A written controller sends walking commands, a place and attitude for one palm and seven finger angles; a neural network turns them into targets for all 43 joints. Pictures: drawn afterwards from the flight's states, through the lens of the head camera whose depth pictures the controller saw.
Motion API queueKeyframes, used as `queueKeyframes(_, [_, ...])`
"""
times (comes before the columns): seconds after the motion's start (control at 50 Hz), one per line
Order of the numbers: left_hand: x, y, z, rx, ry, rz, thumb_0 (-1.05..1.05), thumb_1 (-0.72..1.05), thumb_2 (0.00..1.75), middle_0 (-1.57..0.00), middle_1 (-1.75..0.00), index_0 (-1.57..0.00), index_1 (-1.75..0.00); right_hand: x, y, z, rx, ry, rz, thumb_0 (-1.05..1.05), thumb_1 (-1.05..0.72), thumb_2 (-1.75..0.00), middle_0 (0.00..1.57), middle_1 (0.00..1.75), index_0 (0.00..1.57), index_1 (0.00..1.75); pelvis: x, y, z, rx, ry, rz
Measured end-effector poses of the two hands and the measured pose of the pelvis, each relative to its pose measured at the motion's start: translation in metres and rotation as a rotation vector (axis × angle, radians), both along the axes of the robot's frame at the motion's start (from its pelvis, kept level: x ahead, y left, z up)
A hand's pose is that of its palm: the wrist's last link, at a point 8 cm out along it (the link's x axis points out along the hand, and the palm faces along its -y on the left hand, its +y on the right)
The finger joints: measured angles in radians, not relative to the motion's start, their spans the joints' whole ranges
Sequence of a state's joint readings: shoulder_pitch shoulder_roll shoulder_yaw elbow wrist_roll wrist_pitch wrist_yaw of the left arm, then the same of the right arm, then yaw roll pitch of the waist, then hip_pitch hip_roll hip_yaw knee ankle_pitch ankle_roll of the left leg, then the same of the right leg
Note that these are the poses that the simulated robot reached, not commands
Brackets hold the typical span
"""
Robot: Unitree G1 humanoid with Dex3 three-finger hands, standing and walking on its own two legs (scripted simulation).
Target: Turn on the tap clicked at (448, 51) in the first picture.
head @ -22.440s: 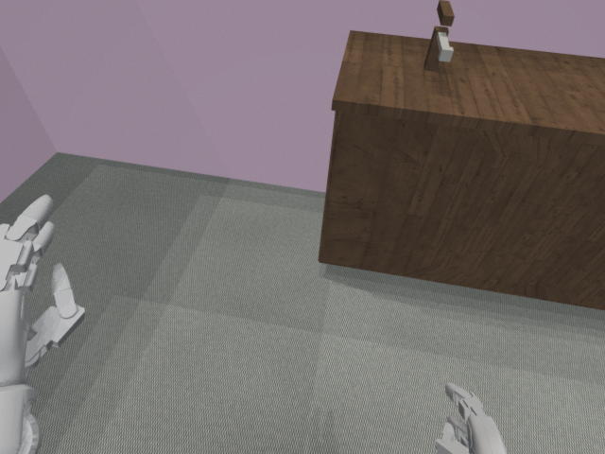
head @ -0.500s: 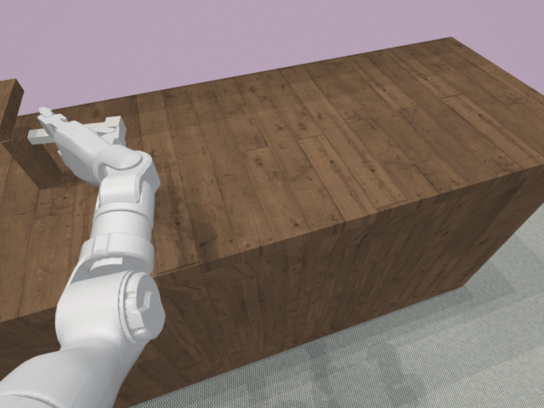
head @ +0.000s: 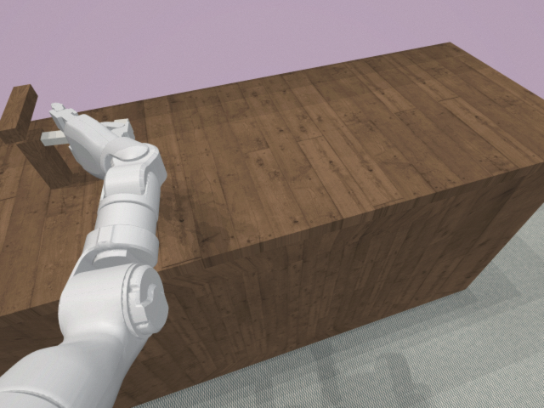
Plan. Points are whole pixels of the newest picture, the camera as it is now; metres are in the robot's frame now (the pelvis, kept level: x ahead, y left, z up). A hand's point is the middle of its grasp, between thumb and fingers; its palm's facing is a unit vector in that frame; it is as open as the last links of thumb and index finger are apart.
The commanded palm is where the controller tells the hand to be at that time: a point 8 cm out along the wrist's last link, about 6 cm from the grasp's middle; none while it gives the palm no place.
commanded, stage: lift the hand up off the lever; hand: left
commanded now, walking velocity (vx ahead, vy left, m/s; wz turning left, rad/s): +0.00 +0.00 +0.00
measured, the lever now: (123, 130) +0.55 +0.27 +0.13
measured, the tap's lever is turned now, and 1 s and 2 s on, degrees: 81 81 81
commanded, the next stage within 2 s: draw the hand back beside the body in 0.78 s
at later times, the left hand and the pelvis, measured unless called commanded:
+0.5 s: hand (124, 119) +0.48 +0.22 +0.20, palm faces +0.82 -0.57 -0.08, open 7.8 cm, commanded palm +0.42 +0.24 +0.20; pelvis +0.01 +0.00 +0.00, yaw -1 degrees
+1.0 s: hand (135, 116) +0.47 +0.20 +0.21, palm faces +0.62 -0.78 -0.09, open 7.8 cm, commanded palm +0.40 +0.24 +0.20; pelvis +0.02 +0.00 +0.01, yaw -1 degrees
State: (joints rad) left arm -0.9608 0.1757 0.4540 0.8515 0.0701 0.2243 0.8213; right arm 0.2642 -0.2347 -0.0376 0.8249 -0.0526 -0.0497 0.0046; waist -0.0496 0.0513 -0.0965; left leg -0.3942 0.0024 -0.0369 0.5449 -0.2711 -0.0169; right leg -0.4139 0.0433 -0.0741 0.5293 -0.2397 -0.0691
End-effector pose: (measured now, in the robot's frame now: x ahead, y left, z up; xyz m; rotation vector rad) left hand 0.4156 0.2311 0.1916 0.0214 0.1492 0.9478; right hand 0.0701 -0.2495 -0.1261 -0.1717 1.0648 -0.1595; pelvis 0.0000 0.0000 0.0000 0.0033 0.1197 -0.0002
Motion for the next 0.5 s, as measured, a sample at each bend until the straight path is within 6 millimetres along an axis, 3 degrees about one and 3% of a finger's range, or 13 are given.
queueKeyframes(0.28, [0.006,0.003,0.013,0.03,-0.011,0.012,0.02,0.9,0.9,-0.15,-0.15,-0.15,-0.15,0.0,-0.004,0.001,-0.009,0.004,-0.002,0.0,-0.91,-0.9,0.2,0.3,0.2,0.3,0.0,-0.003,0.0,0.001,0.009,-0.001])
queueKeyframes(0.5, [0.009,0.003,0.011,-0.009,-0.003,0.014,0.02,0.9,0.9,-0.15,-0.15,-0.15,-0.15,0.005,-0.005,0.003,-0.007,0.004,-0.018,0.0,-0.91,-0.9,0.2,0.3,0.2,0.3,0.009,-0.001,0.003,0.001,0.001,-0.01])
